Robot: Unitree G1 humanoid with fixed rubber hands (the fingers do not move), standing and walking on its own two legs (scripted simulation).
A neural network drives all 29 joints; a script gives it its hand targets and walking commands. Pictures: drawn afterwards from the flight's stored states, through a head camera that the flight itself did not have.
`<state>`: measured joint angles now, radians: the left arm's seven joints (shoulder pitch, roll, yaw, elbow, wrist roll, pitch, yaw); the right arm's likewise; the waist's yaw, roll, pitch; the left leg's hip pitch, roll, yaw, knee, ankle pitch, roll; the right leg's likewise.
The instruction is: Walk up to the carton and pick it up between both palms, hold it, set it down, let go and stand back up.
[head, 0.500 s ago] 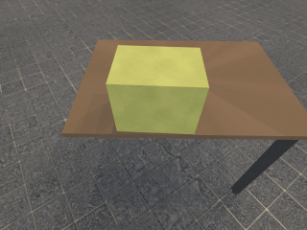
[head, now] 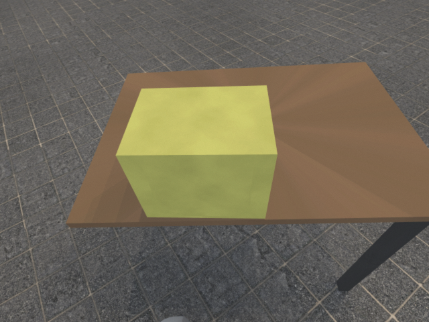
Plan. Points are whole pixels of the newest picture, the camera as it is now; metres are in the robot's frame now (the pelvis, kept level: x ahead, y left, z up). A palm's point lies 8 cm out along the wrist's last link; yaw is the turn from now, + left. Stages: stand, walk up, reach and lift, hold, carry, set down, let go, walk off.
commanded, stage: walk up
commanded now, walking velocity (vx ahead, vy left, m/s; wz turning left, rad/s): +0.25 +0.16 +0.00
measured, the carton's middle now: (204, 154) +0.45 +0.04 +0.05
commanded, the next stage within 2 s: none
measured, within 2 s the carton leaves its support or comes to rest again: neither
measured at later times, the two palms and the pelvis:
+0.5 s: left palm out of the picture +0.06 +0.21 -0.15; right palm out of the picture +0.12 -0.20 -0.15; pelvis +0.08 +0.01 +0.00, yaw -1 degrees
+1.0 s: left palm out of the picture +0.05 +0.18 -0.14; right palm out of the picture +0.07 -0.19 -0.15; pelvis +0.10 +0.00 +0.00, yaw +0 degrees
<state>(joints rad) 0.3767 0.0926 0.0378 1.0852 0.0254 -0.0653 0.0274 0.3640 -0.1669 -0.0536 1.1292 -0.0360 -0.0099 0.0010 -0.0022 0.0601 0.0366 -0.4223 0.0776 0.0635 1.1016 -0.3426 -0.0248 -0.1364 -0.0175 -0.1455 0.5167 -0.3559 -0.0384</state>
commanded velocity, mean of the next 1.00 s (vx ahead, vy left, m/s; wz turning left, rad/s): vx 0.00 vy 0.00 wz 0.00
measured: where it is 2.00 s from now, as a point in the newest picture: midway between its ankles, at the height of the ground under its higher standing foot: outside the picture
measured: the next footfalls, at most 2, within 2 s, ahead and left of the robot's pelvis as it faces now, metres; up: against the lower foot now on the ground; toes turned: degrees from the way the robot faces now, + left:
left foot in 0.18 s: +0.13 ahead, +0.11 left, +0.00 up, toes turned +6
right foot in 1.76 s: +0.02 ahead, -0.07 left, +0.00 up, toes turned -5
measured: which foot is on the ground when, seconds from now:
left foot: up 0.00-0.16, down 0.18-1.00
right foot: down 0.00-1.00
